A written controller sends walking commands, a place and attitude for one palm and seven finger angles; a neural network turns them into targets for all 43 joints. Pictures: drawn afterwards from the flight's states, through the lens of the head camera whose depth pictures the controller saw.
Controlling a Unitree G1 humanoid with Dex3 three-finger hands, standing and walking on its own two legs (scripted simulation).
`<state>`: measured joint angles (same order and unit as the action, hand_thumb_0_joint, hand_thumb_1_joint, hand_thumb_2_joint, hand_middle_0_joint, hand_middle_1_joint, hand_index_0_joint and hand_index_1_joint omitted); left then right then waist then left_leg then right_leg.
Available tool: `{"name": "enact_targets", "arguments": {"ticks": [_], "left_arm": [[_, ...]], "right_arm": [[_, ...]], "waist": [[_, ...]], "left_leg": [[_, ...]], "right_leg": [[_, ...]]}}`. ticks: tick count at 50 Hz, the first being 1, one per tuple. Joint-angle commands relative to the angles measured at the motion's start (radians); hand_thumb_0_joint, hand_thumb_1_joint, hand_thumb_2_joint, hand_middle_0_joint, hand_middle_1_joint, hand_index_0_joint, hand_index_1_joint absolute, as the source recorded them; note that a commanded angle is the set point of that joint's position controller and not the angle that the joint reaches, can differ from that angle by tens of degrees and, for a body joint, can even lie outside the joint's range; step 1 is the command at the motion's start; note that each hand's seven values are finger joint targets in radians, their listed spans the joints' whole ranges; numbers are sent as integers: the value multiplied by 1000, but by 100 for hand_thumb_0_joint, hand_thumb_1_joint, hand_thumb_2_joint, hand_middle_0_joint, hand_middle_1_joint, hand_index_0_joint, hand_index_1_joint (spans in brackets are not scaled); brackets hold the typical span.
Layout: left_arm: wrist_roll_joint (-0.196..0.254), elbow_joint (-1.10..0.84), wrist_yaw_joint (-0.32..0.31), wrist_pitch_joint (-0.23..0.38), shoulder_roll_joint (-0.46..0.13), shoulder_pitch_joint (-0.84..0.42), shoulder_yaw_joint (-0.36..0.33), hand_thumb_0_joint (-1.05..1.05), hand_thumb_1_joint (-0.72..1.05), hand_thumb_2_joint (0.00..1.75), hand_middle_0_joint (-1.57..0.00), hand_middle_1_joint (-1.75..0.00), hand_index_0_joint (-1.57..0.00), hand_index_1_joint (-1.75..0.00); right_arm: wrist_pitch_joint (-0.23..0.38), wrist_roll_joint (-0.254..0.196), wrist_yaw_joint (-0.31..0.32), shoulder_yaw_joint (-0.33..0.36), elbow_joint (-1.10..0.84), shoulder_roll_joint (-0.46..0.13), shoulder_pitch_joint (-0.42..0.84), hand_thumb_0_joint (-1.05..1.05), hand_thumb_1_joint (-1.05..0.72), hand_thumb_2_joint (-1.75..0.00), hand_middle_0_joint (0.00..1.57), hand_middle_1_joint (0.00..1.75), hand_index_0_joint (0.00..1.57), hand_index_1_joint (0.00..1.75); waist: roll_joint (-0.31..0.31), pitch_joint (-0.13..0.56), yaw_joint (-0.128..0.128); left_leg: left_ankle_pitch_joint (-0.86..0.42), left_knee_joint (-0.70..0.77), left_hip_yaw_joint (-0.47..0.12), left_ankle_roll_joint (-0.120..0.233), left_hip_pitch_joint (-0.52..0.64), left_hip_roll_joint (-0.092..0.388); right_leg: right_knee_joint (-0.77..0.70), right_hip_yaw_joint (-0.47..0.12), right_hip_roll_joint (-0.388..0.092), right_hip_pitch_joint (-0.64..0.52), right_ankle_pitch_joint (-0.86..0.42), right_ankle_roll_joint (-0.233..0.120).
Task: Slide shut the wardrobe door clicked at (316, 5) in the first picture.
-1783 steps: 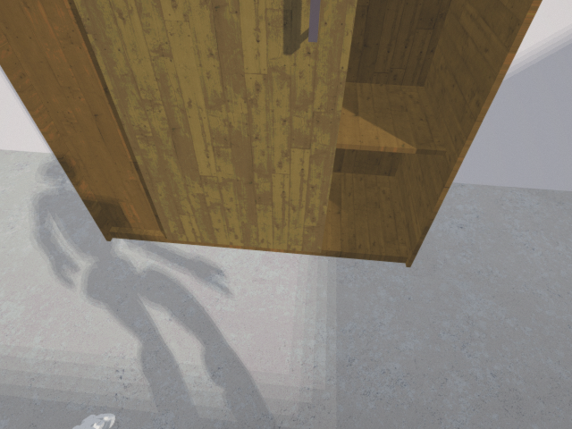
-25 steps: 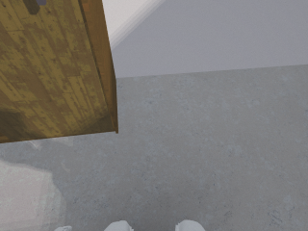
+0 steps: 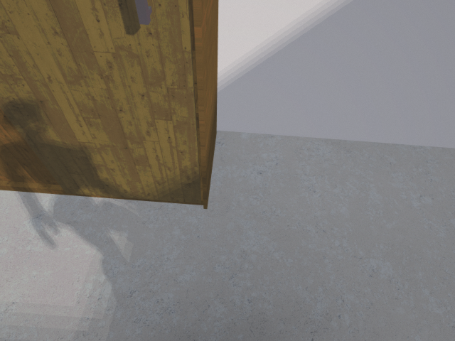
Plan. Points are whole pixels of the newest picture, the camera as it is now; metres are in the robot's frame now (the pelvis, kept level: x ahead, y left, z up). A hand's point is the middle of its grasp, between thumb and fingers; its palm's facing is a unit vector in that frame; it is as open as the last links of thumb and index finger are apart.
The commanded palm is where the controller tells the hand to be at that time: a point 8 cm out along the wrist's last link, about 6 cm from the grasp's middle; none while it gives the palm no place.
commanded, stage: take the last steps up to it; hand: left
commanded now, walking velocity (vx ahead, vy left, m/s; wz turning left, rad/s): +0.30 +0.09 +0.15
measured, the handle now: out of the picture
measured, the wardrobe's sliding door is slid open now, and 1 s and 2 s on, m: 0.01 0.01 0.01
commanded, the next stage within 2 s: come to a stop and stand still in 0.58 s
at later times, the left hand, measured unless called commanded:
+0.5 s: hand (127, 337) +0.14 +0.20 -0.16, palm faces +0.08 -0.98 -0.17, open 7.4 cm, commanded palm none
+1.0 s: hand (131, 249) +0.31 +0.25 -0.16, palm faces +0.04 -0.98 -0.21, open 7.4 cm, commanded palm none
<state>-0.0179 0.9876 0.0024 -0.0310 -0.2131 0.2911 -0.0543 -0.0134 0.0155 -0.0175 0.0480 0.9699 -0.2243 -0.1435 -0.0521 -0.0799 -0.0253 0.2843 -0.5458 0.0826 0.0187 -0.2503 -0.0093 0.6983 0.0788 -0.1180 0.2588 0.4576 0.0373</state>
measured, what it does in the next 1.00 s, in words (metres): walks ahead: right foot, then left foot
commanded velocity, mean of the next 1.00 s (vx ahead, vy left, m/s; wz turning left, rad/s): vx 0.07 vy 0.03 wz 0.04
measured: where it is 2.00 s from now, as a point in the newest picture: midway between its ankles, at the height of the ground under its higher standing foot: (212, 339)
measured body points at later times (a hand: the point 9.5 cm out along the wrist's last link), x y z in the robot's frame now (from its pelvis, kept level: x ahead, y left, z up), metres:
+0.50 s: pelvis +0.12 +0.02 +0.01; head +0.15 +0.03 +0.46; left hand +0.14 +0.26 -0.14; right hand +0.16 -0.23 -0.13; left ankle +0.17 +0.16 -0.70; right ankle +0.11 -0.13 -0.73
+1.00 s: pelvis +0.23 +0.07 +0.01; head +0.27 +0.06 +0.45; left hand +0.31 +0.30 -0.14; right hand +0.25 -0.16 -0.16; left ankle +0.21 +0.17 -0.73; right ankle +0.26 -0.05 -0.73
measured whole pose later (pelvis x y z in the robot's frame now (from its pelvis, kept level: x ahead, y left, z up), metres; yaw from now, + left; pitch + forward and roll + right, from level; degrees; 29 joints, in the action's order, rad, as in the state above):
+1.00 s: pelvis +0.23 +0.07 +0.01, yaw +3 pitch +0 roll +0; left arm -0.01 1.00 -0.03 -0.03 -0.16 0.14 -0.02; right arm -0.03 0.00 0.02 0.04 1.08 -0.16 -0.22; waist 0.01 -0.08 0.04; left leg 0.33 -0.56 0.09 0.00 -0.22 0.02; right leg 0.56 0.07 -0.03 0.29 0.26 -0.02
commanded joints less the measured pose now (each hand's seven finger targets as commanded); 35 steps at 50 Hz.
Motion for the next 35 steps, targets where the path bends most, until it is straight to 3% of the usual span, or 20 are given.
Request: {"name": "enact_targets", "arguments": {"ticks": [1, 3, 5, 9, 11, 12, 13, 14, 15, 16, 19, 22, 25, 26, 27, 28, 29, 30, 32, 35], "left_arm": [[-12, -145, -4, 30, -108, -215, -22, 0, 90, 90, -20, -30, -20, -30], [-11, -116, 12, 36, -110, -183, -19, 0, 90, 90, -20, -30, -20, -30], [-8, -103, 19, 36, -90, -164, -10, 0, 90, 90, -20, -30, -20, -30], [-5, -87, 22, 42, -69, -133, 0, 0, 90, 90, -20, -30, -20, -30], [-6, -50, 21, 49, -85, -28, -11, 0, 90, 90, -20, -30, -20, -30], [-8, -21, 14, 61, -138, 70, -26, 0, 90, 90, -20, -30, -20, -30], [-12, 5, 4, 69, -233, 163, -48, 0, 90, 90, -20, -30, -20, -30], [-2, 3, -4, 58, -257, 188, -50, 0, 90, 90, -20, -30, -20, -30], [-2, -15, -12, 56, -246, 116, -45, 0, 90, 90, -20, -30, -20, -30], [-3, -32, -16, 60, -200, 51, -38, 0, 90, 90, -20, -30, -20, -30], [-8, -40, -16, 81, -142, -16, -28, 0, 90, 90, -20, -30, -20, -30], [-13, -17, -8, 90, -172, 2, -41, 0, 90, 90, -20, -30, -20, -30], [-4, -7, -1, 71, -176, -5, -46, 0, 90, 90, -20, -30, -20, -30], [-6, -9, 2, 61, -142, 2, -38, 0, 90, 90, -20, -30, -20, -30], [-5, -26, 6, 52, -94, 5, -29, 0, 90, 90, -20, -30, -20, -30], [-6, -68, 3, 52, -50, -50, -16, 0, 90, 90, -20, -30, -20, -30], [-15, -83, -4, 54, -52, -98, -13, 0, 90, 90, -20, -30, -20, -30], [-14, -78, -1, 55, -36, -116, -7, 0, 90, 90, -20, -30, -20, -30], [-9, -52, 11, 58, -46, -101, -3, 0, 90, 90, -20, -30, -20, -30], [1, -22, 6, 46, -19, -78, 13, 0, 90, 90, -20, -30, -20, -30]], "right_arm": [[21, 18, 24, 41, 16, -192, -237, 0, -90, -90, 20, 30, 20, 30], [37, 16, 30, 27, 0, -155, -177, 0, -90, -90, 20, 30, 20, 30], [48, 14, 33, 20, 10, -148, -175, 0, -90, -90, 20, 30, 20, 30], [43, 12, 30, 16, 37, -140, -177, 0, -90, -90, 20, 30, 20, 30], [39, 7, 29, 14, 42, -131, -148, 0, -90, -90, 20, 30, 20, 30], [42, -2, 23, 11, 36, -102, -138, 0, -90, -90, 20, 30, 20, 30], [43, -9, 19, 6, 10, -45, -144, 0, -90, -90, 20, 30, 20, 30], [36, 5, 16, 14, -20, -82, -91, 0, -90, -90, 20, 30, 20, 30], [33, 6, 12, 22, -9, -79, -88, 0, -90, -90, 20, 30, 20, 30], [27, 10, 10, 24, -1, -72, -88, 0, -90, -90, 20, 30, 20, 30], [19, 10, -5, 19, 23, -22, -117, 0, -90, -90, 20, 30, 20, 30], [37, 0, -14, 10, 24, 10, -118, 0, -90, -90, 20, 30, 20, 30], [52, 5, -8, 13, 53, -12, -199, 0, -90, -90, 20, 30, 20, 30], [58, 5, 0, 22, 74, -58, -262, 0, -90, -90, 20, 30, 20, 30], [60, 14, 7, 46, 81, -145, -340, 0, -90, -90, 20, 30, 20, 30], [53, 22, 21, 56, 84, -209, -420, 0, -90, -90, 20, 30, 20, 30], [49, 25, 23, 51, 87, -196, -403, 0, -90, -90, 20, 30, 20, 30], [55, 22, 29, 40, 71, -177, -345, 0, -90, -90, 20, 30, 20, 30], [64, 18, 35, 17, 48, -110, -248, 0, -90, -90, 20, 30, 20, 30], [67, 17, 44, 5, 54, -92, -206, 0, -90, -90, 20, 30, 20, 30]], "waist": [[308, -10, 114], [194, 8, 69], [170, 36, 53], [171, 37, 31], [124, 43, -25], [7, 80, -69], [-255, 73, -100], [-211, 29, -106], [-136, -22, -61], [-211, -57, -32], [-104, -14, 25], [-102, 42, 14], [-21, 53, 47], [86, 76, 72], [288, 98, 103], [390, 84, 145], [274, 22, 132], [321, 27, 107], [241, 43, 62], [148, 104, 40]], "left_leg": [[211, 362, -518, 232, 167, 359], [67, 350, -411, 205, 156, 309], [-83, 324, -312, 191, 168, 264], [-68, 283, -238, 158, 84, 221], [26, 160, -184, 111, -37, 169], [91, -18, -104, 68, -169, 81], [251, -285, -4, 13, -386, -26], [351, -486, -73, 8, -450, 9], [273, -568, -103, 4, -443, 56], [205, -595, -124, 0, -442, 84], [55, -452, -81, -22, -305, 116], [22, -136, 1, -33, -171, 82], [-110, 68, 85, -39, 82, 21], [-66, 105, 42, -32, 204, 50], [4, 161, -198, 36, 294, 228], [107, 319, -440, 149, 268, 389], [190, 355, -470, 192, 158, 405], [122, 347, -464, 202, 139, 385], [-106, 320, -316, 177, 117, 333], [-408, 269, -170, 164, 117, 300]], "right_leg": [[425, -58, 7, 431, 111, -21], [387, -64, -17, 383, 16, -15], [252, -33, -5, 301, -13, -5], [-15, 36, 57, 83, -84, -5], [-167, 47, 74, -132, -183, -10], [-272, -68, 1, -315, -135, -39], [-449, -441, -266, -430, 1, -140], [-561, -619, -383, -339, 146, -228], [-573, -603, -358, -197, 304, -249], [-574, -558, -322, -106, 294, -230], [-547, -268, -230, -24, -50, -179], [-453, -138, -179, -86, -280, -163], [-342, -71, -120, 27, -177, -118], [-227, -50, -86, 101, -114, -98], [-8, 37, 22, 249, 31, -53], [233, 83, 99, 346, 193, -25], [364, 1, 72, 361, 195, -53], [440, -30, 33, 399, 130, -54], [383, -50, -12, 334, 29, -42], [156, -30, 6, 169, -14, -22]]}}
